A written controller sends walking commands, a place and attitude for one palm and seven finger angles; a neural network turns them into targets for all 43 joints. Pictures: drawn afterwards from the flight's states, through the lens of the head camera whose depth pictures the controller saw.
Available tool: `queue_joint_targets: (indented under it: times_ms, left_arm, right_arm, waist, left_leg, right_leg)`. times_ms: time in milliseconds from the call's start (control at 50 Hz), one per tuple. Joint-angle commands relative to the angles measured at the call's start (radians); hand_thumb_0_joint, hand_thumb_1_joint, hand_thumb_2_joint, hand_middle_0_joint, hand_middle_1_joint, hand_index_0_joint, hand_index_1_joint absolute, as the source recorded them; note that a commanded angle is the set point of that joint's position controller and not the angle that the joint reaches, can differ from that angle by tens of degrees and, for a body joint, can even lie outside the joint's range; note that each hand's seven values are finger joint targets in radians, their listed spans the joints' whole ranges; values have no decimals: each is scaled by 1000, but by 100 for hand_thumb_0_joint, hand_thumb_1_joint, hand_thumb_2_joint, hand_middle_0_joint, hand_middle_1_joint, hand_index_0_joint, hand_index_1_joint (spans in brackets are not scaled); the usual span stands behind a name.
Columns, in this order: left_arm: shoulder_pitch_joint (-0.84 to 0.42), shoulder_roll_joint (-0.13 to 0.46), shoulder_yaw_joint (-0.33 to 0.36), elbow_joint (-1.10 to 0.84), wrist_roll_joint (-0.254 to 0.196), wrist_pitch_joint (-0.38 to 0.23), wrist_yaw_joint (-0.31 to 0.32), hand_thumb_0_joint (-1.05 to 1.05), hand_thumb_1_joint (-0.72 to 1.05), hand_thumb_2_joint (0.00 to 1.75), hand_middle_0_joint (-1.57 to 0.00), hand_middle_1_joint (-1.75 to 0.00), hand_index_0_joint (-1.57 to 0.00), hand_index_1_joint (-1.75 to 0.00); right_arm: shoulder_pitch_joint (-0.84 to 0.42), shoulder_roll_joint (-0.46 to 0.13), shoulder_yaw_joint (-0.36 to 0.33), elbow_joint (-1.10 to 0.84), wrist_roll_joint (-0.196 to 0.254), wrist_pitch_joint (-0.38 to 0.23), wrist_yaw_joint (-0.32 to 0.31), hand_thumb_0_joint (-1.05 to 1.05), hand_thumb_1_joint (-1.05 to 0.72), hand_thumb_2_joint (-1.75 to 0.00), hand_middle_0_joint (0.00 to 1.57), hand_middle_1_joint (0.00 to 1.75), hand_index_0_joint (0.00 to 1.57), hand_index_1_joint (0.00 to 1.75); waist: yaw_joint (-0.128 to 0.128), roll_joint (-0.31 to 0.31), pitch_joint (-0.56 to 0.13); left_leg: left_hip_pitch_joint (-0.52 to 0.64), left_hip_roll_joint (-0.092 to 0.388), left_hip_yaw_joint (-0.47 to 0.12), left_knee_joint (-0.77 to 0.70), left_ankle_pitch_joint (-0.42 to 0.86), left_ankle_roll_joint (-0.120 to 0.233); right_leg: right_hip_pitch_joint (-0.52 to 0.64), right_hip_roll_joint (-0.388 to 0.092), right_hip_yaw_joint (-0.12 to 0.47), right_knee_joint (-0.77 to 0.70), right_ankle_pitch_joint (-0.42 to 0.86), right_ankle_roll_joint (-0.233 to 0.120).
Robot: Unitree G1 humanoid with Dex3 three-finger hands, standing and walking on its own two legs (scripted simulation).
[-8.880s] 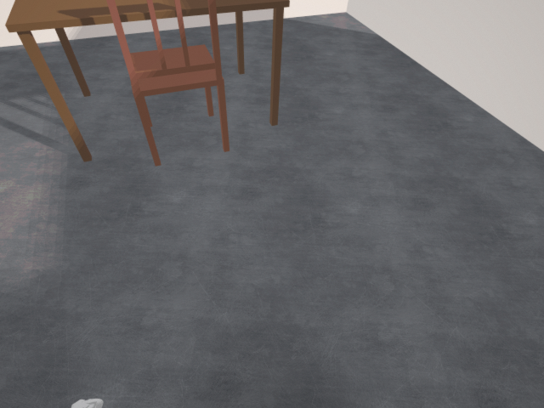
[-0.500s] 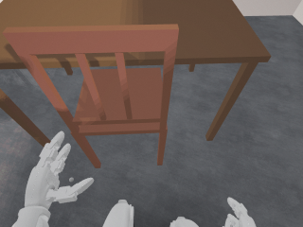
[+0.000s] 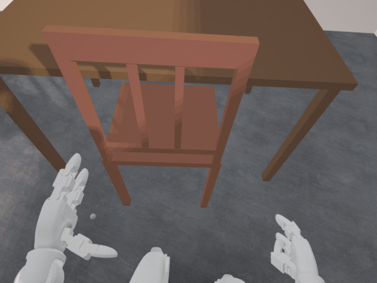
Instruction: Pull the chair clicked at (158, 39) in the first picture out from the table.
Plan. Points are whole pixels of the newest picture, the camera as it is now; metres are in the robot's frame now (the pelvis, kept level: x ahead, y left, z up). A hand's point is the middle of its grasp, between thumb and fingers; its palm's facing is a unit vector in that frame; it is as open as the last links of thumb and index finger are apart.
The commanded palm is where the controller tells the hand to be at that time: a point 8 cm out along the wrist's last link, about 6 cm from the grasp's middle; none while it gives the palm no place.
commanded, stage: raise the hand toward the chair's back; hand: left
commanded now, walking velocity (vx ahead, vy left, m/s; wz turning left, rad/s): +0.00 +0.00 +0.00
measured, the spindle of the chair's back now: (139, 111) +0.52 +0.17 +0.01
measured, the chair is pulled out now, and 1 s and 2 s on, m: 0.00 0.00 0.00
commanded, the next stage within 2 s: aim the fingers beside a spindle in 0.76 s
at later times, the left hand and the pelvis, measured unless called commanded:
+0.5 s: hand (88, 208) +0.24 +0.21 +0.05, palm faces +0.06 -1.00 -0.05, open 16.9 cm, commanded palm +0.22 +0.26 +0.05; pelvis +0.00 +0.00 +0.01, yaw +0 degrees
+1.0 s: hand (100, 205) +0.25 +0.19 +0.04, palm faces +0.07 -1.00 -0.06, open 16.9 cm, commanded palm +0.23 +0.24 +0.05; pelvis +0.00 -0.02 +0.00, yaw +0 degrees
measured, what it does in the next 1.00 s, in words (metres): stands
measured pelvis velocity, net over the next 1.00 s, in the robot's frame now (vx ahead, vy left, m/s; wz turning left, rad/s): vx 0.00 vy -0.02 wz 0.00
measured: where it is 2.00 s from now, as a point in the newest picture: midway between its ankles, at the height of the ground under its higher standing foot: outside the picture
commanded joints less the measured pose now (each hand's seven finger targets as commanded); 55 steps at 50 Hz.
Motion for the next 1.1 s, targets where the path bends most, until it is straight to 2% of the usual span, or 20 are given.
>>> queue_joint_targets:
  times_ms: [0, 20, 80, 100, 140, 200, 280, 400, 420, 480, 500, 580, 600, 640, 660, 760, 820, 940, 1040, 1080]
  left_arm:
    - [-78, 129, 81, -218, -16, -61, -5, 0, -50, 30, -6, -8, -6, -8]
    - [-92, 121, 69, -239, -19, -64, -7, 0, -50, 30, -6, -8, -6, -8]
    - [-95, 122, 75, -205, -22, -55, -10, 0, -50, 30, -6, -8, -6, -8]
    - [-92, 138, 91, -193, -20, -51, -10, 0, -50, 30, -6, -8, -6, -8]
    - [-113, 136, 81, -218, -20, -51, -12, 0, -50, 30, -6, -8, -6, -8]
    - [-108, 164, 112, -201, -23, -44, -5, 0, -50, 30, -6, -8, -6, -8]
    - [-103, 136, 97, -181, -35, -42, -8, 0, -50, 30, -6, -8, -6, -8]
    - [-97, 160, 111, -175, -24, -52, 3, 0, -50, 30, -6, -8, -6, -8]
    - [-102, 150, 99, -190, -23, -57, 4, 0, -50, 30, -6, -8, -6, -8]
    - [-107, 151, 104, -189, -28, -68, 12, 0, -50, 30, -6, -8, -6, -8]
    - [-101, 163, 115, -188, -23, -72, 14, 0, -50, 30, -6, -8, -6, -8]
    - [-107, 144, 97, -181, -25, -77, 11, 0, -50, 30, -6, -8, -6, -8]
    - [-101, 158, 111, -166, -25, -76, 12, 0, -50, 30, -6, -8, -6, -8]
    - [-112, 146, 97, -171, -28, -75, 1, 0, -50, 30, -6, -8, -6, -8]
    - [-112, 145, 99, -163, -33, -72, -2, 0, -50, 30, -6, -8, -6, -8]
    - [-125, 151, 99, -172, -31, -72, -9, 0, -50, 30, -6, -8, -6, -8]
    - [-119, 155, 109, -169, -35, -71, -10, 0, -50, 30, -6, -8, -6, -8]
    - [-190, 142, 97, -115, -34, -85, -20, 0, -50, 30, -6, -8, -6, -8]
    - [-211, 135, 84, -110, -30, -92, -23, 0, -50, 30, -6, -8, -6, -8]
    - [-216, 159, 114, -80, -28, -91, -17, 0, -50, 30, -6, -8, -6, -8]
  right_arm:
    - [-4, -161, -62, -133, 0, -41, -18, 0, -90, -90, 20, 30, 20, 30]
    - [-6, -160, -59, -137, -1, -43, -16, 0, -90, -90, 20, 30, 20, 30]
    - [-6, -163, -56, -134, 0, -40, -16, 0, -90, -90, 20, 30, 20, 30]
    - [-5, -167, -57, -130, 1, -39, -18, 0, -90, -90, 20, 30, 20, 30]
    - [-4, -168, -55, -134, 3, -42, -16, 0, -90, -90, 20, 30, 20, 30]
    - [-4, -173, -57, -127, 2, -44, -19, 0, -90, -90, 20, 30, 20, 30]
    - [2, -174, -56, -125, 6, -47, -18, 0, -90, -90, 20, 30, 20, 30]
    - [7, -179, -62, -120, 5, -53, -15, 0, -90, -90, 20, 30, 20, 30]
    - [7, -179, -61, -126, 5, -54, -14, 0, -90, -90, 20, 30, 20, 30]
    - [5, -176, -61, -123, 5, -55, -12, 0, -90, -90, 20, 30, 20, 30]
    - [7, -177, -62, -118, 4, -55, -12, 0, -90, -90, 20, 30, 20, 30]
    - [6, -174, -62, -121, 5, -56, -10, 0, -90, -90, 20, 30, 20, 30]
    - [10, -174, -63, -115, 4, -54, -11, 0, -90, -90, 20, 30, 20, 30]
    - [7, -173, -63, -119, 6, -54, -12, 0, -90, -90, 20, 30, 20, 30]
    - [10, -173, -63, -119, 8, -53, -13, 0, -90, -90, 20, 30, 20, 30]
    - [4, -170, -60, -117, 9, -56, -17, 0, -90, -90, 20, 30, 20, 30]
    - [6, -165, -61, -114, 6, -56, -18, 0, -90, -90, 20, 30, 20, 30]
    - [9, -166, -63, -92, 4, -58, -18, 0, -90, -90, 20, 30, 20, 30]
    - [15, -168, -65, -92, 1, -56, -14, 0, -90, -90, 20, 30, 20, 30]
    - [18, -169, -67, -87, 0, -49, -14, 0, -90, -90, 20, 30, 20, 30]
  waist:
    - [-17, 83, -206]
    - [-18, 104, -211]
    - [-22, 79, -187]
    - [-18, 67, -190]
    - [-19, 101, -199]
    - [-16, 87, -200]
    - [-20, 63, -180]
    - [-19, 59, -180]
    - [-20, 82, -183]
    - [-23, 74, -174]
    - [-14, 82, -181]
    - [-21, 81, -174]
    - [-23, 50, -178]
    - [-25, 60, -184]
    - [-26, 42, -182]
    - [-23, 68, -178]
    - [-23, 51, -197]
    - [-39, 31, -184]
    - [-31, 41, -236]
    - [-26, 23, -234]
  left_leg:
    - [402, -1, -76, -194, 69, -10]
    - [410, -3, -77, -199, 65, -12]
    - [396, -2, -86, -211, 30, -13]
    - [391, -1, -88, -212, 33, -12]
    - [411, -1, -94, -225, 17, -16]
    - [411, -1, -96, -235, 5, -15]
    - [403, -3, -94, -248, -13, -15]
    - [399, -2, -88, -245, -4, -14]
    - [404, -3, -86, -245, -6, -14]
    - [399, -4, -83, -243, -16, -14]
    - [396, -4, -82, -242, -7, -14]
    - [394, -7, -72, -232, 2, -13]
    - [380, -7, -67, -223, 15, -9]
    - [380, -11, -56, -212, 29, -7]
    - [374, -11, -55, -211, 29, -7]
    - [373, -13, -47, -200, 41, -5]
    - [369, -16, -37, -184, 80, -1]
    - [340, -15, -33, -147, 103, 0]
    - [352, -16, -27, -132, 151, 1]
    - [336, -16, -24, -127, 155, 1]
  right_leg:
    - [-93, 29, 2, -166, 154, -26]
    - [-92, 27, 0, -165, 151, -26]
    - [-97, 29, -2, -171, 134, -25]
    - [-89, 30, -3, -169, 136, -26]
    - [-93, 27, -3, -170, 128, -27]
    - [-85, 28, -2, -179, 123, -25]
    - [-77, 28, -5, -191, 115, -24]
    - [-71, 28, -1, -192, 118, -24]
    - [-78, 26, 0, -190, 115, -24]
    - [-80, 25, 2, -195, 110, -23]
    - [-70, 26, 5, -192, 113, -26]
    - [-74, 25, 8, -196, 118, -24]
    - [-63, 27, 10, -200, 123, -22]
    - [-61, 24, 16, -204, 130, -21]
    - [-57, 25, 17, -208, 128, -20]
    - [-55, 23, 26, -212, 133, -21]
    - [-34, 22, 34, -215, 164, -18]
    - [-62, 18, 45, -199, 193, -13]
    - [-45, 15, 50, -180, 248, -14]
    - [-41, 15, 54, -179, 257, -13]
